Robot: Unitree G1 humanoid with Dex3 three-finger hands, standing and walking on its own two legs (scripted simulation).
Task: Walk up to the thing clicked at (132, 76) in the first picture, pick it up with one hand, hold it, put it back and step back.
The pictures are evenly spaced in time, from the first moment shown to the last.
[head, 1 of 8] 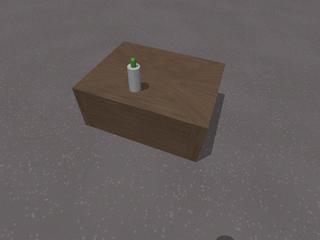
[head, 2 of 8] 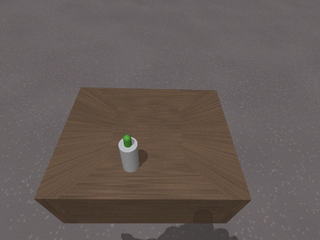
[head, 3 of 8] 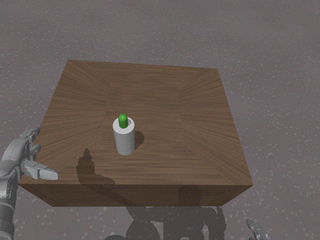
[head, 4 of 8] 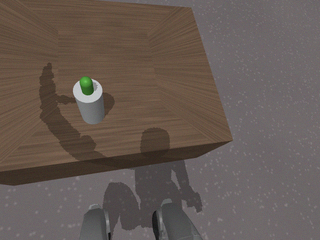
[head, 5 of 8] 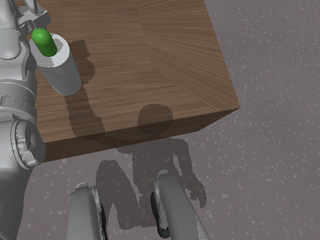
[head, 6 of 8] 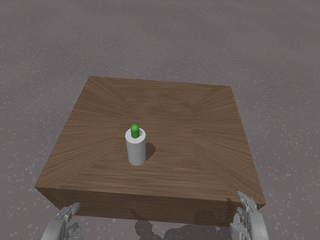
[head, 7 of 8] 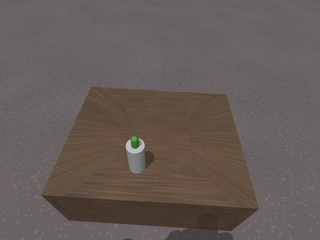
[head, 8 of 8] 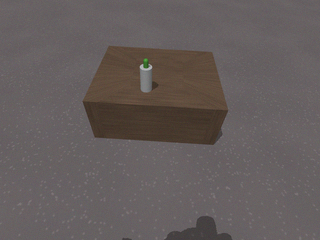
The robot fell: no
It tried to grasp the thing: yes
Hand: left
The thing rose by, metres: 0.01
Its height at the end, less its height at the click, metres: +0.00
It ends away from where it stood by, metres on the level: 0.00
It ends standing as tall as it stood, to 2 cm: yes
